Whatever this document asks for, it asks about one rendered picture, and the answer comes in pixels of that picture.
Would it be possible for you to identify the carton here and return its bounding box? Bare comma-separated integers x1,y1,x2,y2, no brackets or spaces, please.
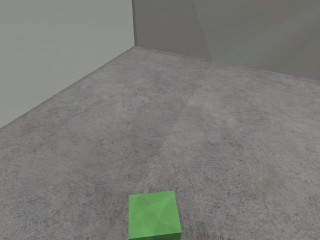
128,191,182,240

